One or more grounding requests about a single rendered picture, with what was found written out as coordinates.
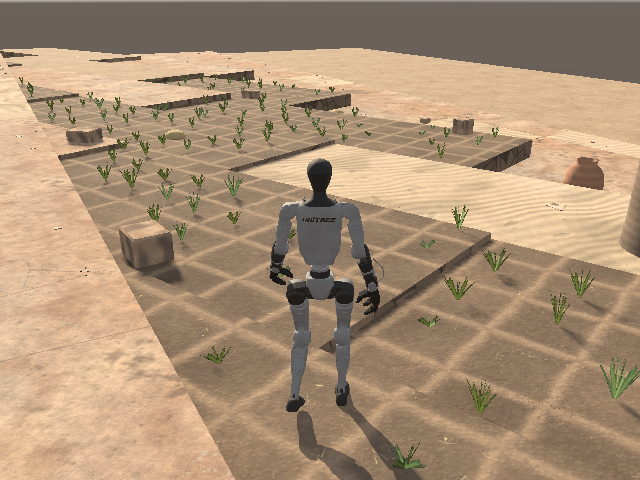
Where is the right robot upper arm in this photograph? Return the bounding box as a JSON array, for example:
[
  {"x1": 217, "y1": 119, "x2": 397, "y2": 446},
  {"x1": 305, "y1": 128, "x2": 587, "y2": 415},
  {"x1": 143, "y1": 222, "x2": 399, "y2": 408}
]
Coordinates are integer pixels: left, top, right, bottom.
[{"x1": 340, "y1": 202, "x2": 367, "y2": 259}]

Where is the robot right forearm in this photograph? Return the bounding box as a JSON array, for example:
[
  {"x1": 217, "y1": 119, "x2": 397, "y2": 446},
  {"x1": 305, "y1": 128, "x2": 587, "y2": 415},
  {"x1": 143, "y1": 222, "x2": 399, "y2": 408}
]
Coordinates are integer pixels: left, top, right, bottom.
[{"x1": 357, "y1": 243, "x2": 379, "y2": 292}]

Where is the robot left hand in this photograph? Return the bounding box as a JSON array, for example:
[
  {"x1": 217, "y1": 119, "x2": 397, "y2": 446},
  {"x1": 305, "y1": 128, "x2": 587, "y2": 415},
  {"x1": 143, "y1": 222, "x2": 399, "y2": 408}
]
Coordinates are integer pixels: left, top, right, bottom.
[{"x1": 269, "y1": 268, "x2": 293, "y2": 285}]

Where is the robot left forearm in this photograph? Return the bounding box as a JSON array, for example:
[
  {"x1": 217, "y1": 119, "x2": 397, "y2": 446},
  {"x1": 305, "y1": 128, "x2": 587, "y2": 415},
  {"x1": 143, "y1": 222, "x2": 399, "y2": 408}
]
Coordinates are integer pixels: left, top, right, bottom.
[{"x1": 270, "y1": 240, "x2": 285, "y2": 273}]

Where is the left robot upper arm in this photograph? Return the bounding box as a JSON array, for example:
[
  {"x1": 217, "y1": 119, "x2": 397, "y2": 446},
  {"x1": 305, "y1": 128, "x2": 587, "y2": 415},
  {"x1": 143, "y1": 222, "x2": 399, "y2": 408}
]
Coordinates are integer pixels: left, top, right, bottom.
[{"x1": 274, "y1": 201, "x2": 299, "y2": 255}]

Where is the left robot thigh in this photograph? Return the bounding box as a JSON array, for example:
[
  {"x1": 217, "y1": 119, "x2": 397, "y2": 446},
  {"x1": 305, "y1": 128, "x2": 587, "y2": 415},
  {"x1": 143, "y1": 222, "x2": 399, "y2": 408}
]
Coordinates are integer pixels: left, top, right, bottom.
[{"x1": 286, "y1": 279, "x2": 311, "y2": 347}]

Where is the robot right hand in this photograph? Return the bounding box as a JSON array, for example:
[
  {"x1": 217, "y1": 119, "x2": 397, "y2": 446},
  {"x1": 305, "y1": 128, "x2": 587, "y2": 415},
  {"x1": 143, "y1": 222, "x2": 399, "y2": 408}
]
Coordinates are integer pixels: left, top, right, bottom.
[{"x1": 356, "y1": 288, "x2": 380, "y2": 315}]

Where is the robot left shin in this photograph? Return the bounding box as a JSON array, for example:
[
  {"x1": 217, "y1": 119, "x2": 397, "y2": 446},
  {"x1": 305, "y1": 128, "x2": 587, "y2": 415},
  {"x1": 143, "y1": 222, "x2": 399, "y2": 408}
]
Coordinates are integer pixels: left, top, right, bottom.
[{"x1": 290, "y1": 330, "x2": 308, "y2": 400}]

